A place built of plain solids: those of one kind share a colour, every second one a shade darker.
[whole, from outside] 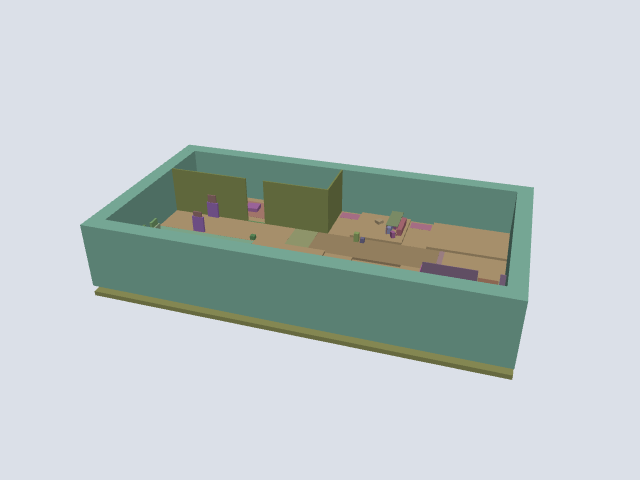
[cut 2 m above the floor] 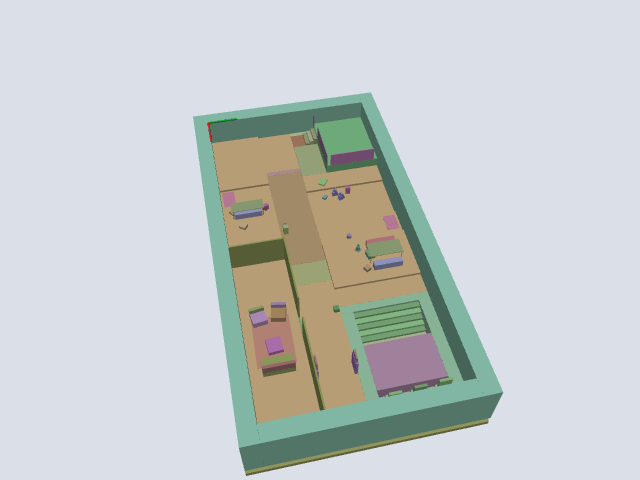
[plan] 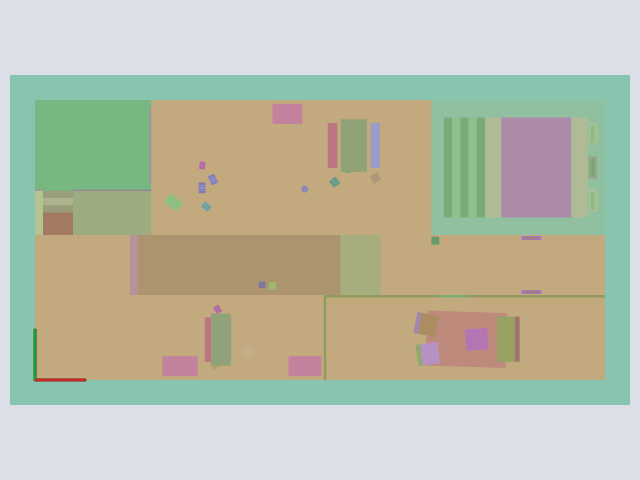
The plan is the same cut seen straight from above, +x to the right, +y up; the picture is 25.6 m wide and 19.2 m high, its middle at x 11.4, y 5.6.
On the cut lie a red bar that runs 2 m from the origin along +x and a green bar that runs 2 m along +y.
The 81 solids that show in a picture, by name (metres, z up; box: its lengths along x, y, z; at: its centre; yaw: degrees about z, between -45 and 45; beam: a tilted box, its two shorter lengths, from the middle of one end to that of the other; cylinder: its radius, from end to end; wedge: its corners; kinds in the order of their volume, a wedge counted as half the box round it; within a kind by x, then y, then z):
{
 "wall_1": {"box": [1.0, 11.2, 4.2], "at": [-0.5, 5.6, 1.1]},
 "wall_2": {"box": [24.8, 1.0, 4.2], "at": [11.4, -0.5, 1.1]},
 "wall_3": {"box": [24.8, 1.0, 4.2], "at": [11.4, 11.7, 1.1]},
 "wall_4": {"box": [1.0, 11.2, 4.2], "at": [23.3, 5.6, 1.1]},
 "floor_1": {"box": [3.8, 2.4, 1.0], "at": [1.9, 4.6, -0.5]},
 "floor_2": {"box": [5.0, 3.4, 1.16], "at": [2.5, 1.7, -0.42]},
 "floor_3": {"box": [1.5, 5.4, 1.0], "at": [5.4, 8.5, -0.5]},
 "floor_4": {"box": [1.6, 3.4, 1.0], "at": [5.8, 1.7, -0.5]},
 "floor_5": {"box": [3.05, 5.4, 0.84], "at": [7.67, 8.5, -0.58]},
 "floor_6": {"box": [8.1, 2.4, 1.0], "at": [8.17, 4.6, -0.5]},
 "floor_7": {"box": [3.45, 3.4, 1.15], "at": [8.32, 1.7, -0.42]},
 "floor_8": {"box": [1.8, 5.4, 1.0], "at": [10.1, 8.5, -0.5]},
 "floor_9": {"box": [1.5, 3.4, 1.0], "at": [10.8, 1.7, -0.5]},
 "floor_10": {"box": [3.55, 5.4, 1.16], "at": [12.78, 8.5, -0.42]},
 "floor_11": {"box": [1.3, 5.4, 1.0], "at": [15.2, 8.5, -0.5]},
 "floor_12": {"box": [11.25, 3.4, 1.0], "at": [17.18, 1.7, -0.5]},
 "floor_13": {"box": [8.97, 2.4, 1.0], "at": [18.32, 4.6, -0.5]},
 "floor_base_1": {"box": [24.8, 13.2, 0.3], "at": [11.4, 5.6, -1.57]},
 "floor_deck_1": {"box": [4.65, 3.63, 1.64], "at": [2.33, 9.38, -0.18]},
 "floor_rim_1": {"box": [0.5, 5.4, 1.0], "at": [16.1, 8.5, -0.5]},
 "floor_rim_2": {"box": [5.75, 0.7, 1.0], "at": [19.23, 6.15, -0.5]},
 "floor_rim_3": {"box": [5.75, 0.7, 1.0], "at": [19.23, 10.85, -0.5]},
 "floor_rim_4": {"box": [0.7, 5.4, 1.0], "at": [22.45, 8.5, -0.5]},
 "floor_bridgeS_1": {"box": [2.8, 4.0, 0.95], "at": [20.05, 8.5, -0.47]},
 "floor_fore_1": {"box": [0.32, 1.77, 1.0], "at": [0.16, 6.68, -0.5]},
 "floor_fore_2": {"box": [3.13, 1.77, 1.0], "at": [3.08, 6.68, -0.5]},
 "floor_pit_1": {"box": [4.1, 4.0, 0.3], "at": [20.05, 8.5, -1.05]},
 "part_1": {"box": [0.1, 3.3, 3.25], "at": [11.6, 1.65, 1.57]},
 "part_2": {"box": [4.51, 0.1, 3.25], "at": [13.8, 3.35, 1.57]},
 "part_3": {"box": [5.49, 0.1, 3.25], "at": [20.05, 3.35, 1.57]},
 "floor_bed_cover_1": {"box": [1.61, 2.4, 1.0], "at": [13.03, 4.6, -0.5]},
 "step_down_1": {"box": [0.33, 4.0, 0.85], "at": [16.52, 8.5, -0.57]},
 "step_down_2": {"box": [0.33, 4.0, 0.7], "at": [16.84, 8.5, -0.65]},
 "step_down_3": {"box": [0.33, 4.0, 0.55], "at": [17.18, 8.5, -0.72]},
 "step_down_4": {"box": [0.33, 4.0, 0.4], "at": [17.5, 8.5, -0.8]},
 "step_down_5": {"box": [0.33, 4.0, 0.25], "at": [17.84, 8.5, -0.88]},
 "step_tread_1": {"box": [1.2, 0.29, 1.16], "at": [0.92, 6.84, -0.42]},
 "step_tread_2": {"box": [1.2, 0.29, 1.32], "at": [0.92, 7.13, -0.34]},
 "step_tread_3": {"box": [1.2, 0.29, 1.48], "at": [0.92, 7.42, -0.26]},
 "floor_before_steps_1": {"box": [1.2, 0.9, 1.0], "at": [0.92, 6.25, -0.5]},
 "edgeE_1": {"box": [0.35, 0.9, 0.75], "at": [22.3, 7.17, 0.38]},
 "edgeE_2": {"box": [0.35, 0.9, 0.75], "at": [22.3, 8.5, 0.38]},
 "edgeE_3": {"box": [0.35, 0.9, 0.75], "at": [22.3, 9.83, 0.38]},
 "floor_gap_cover_1": {"box": [0.32, 2.4, 0.9], "at": [3.96, 4.6, -0.45]},
 "sofa_seat_1": {"box": [0.9, 1.8, 0.4], "at": [18.94, 1.63, 0.21]},
 "bencha_1": {"box": [0.32, 1.8, 0.44], "at": [7.69, 1.61, 0.37]},
 "bencha_2": {"box": [0.38, 1.8, 0.46], "at": [13.61, 9.38, 0.39]},
 "benchb_1": {"box": [0.32, 1.8, 0.44], "at": [6.95, 1.61, 0.37]},
 "benchb_2": {"box": [0.38, 1.8, 0.46], "at": [11.9, 9.38, 0.39]},
 "low_rug_1": {"box": [3.2, 2.2, 0.06], "at": [17.25, 1.63, -0.02], "yaw": -1.9},
 "arm2a_seat_1": {"box": [0.89, 0.86, 0.4], "at": [15.65, 2.22, 0.21], "yaw": -11.1},
 "arm2b_seat_1": {"box": [0.89, 0.86, 0.4], "at": [15.71, 1.04, 0.21], "yaw": 7.5},
 "neck_1": {"box": [0.8, 0.16, 1.1], "at": [19.86, 3.52, 0.55]},
 "neck_2": {"box": [0.8, 0.16, 1.1], "at": [19.86, 5.68, 0.55]},
 "low_1": {"box": [0.9, 0.85, 0.27], "at": [17.67, 1.63, 0.15], "yaw": 4.3},
 "edgeE_plant_1": {"box": [0.15, 0.7, 0.41], "at": [22.3, 7.17, 0.95]},
 "edgeE_plant_2": {"box": [0.15, 0.7, 0.61], "at": [22.3, 8.5, 1.05]},
 "edgeE_plant_3": {"box": [0.15, 0.7, 0.76], "at": [22.3, 9.83, 1.13]},
 "low_mat_1": {"box": [1.42, 0.8, 0.06], "at": [5.8, 0.55, -0.02]},
 "low_mat_2": {"box": [1.2, 0.8, 0.06], "at": [10.1, 10.65, -0.02]},
 "low_mat_3": {"box": [1.32, 0.8, 0.06], "at": [10.8, 0.55, -0.02]},
 "sofa_back_1": {"box": [0.19, 1.8, 0.5], "at": [19.29, 1.63, 0.66]},
 "top_1": {"box": [0.8, 2.1, 0.042], "at": [7.44, 1.61, 0.87]},
 "top_2": {"box": [1.05, 2.1, 0.042], "at": [12.75, 9.38, 0.88]},
 "rail_front_1": {"box": [0.32, 0.04, 0.95], "at": [0.16, 7.59, 1.11]},
 "rail_front_2": {"box": [3.13, 0.04, 0.95], "at": [3.08, 7.59, 1.11]},
 "rail_1": {"box": [0.04, 3.1, 0.95], "at": [4.63, 9.38, 1.11]},
 "backpack_1": {"box": [0.24, 0.3, 0.54], "at": [6.7, 8.58, 0.11], "yaw": -10.9},
 "backpack_2": {"box": [0.25, 0.31, 0.4], "at": [7.3, 2.83, 0.35], "yaw": 33.7},
 "step_stool_1": {"box": [0.42, 0.45, 0.21], "at": [8.58, 1.15, 0.26], "yaw": -36.1},
 "step_stool_2": {"box": [0.35, 0.35, 0.23], "at": [13.62, 8.09, 0.28], "yaw": 29.7},
 "edge_bin_1": {"box": [0.31, 0.31, 0.6], "at": [9.49, 3.77, 0.3]},
 "neck_plant_1": {"box": [0.6, 0.1, 0.56], "at": [19.86, 3.52, 1.38]},
 "neck_plant_2": {"box": [0.6, 0.1, 0.36], "at": [19.86, 5.68, 1.28]},
 "arm2a_back_1": {"box": [0.19, 0.86, 0.3], "at": [15.31, 2.29, 0.56], "yaw": -11.1},
 "arm2b_back_1": {"box": [0.19, 0.86, 0.3], "at": [15.37, 0.99, 0.56], "yaw": 7.5},
 "inway_carton_folded_1": {"box": [0.64, 0.43, 0.14], "at": [5.53, 7.1, 0.02], "yaw": -36.3},
 "edge_toolbox_1": {"box": [0.32, 0.32, 0.28], "at": [16.01, 5.57, 0.14]},
 "edge_bucket_1": {"box": [0.27, 0.27, 0.31], "at": [9.08, 3.81, 0.15]},
 "shoes_1": {"box": [0.34, 0.27, 0.18], "at": [6.85, 6.94, -0.12], "yaw": -39.0},
 "low_threshold_1": {"box": [1.25, 0.1, 0.07], "at": [16.68, 3.35, -0.01]}
}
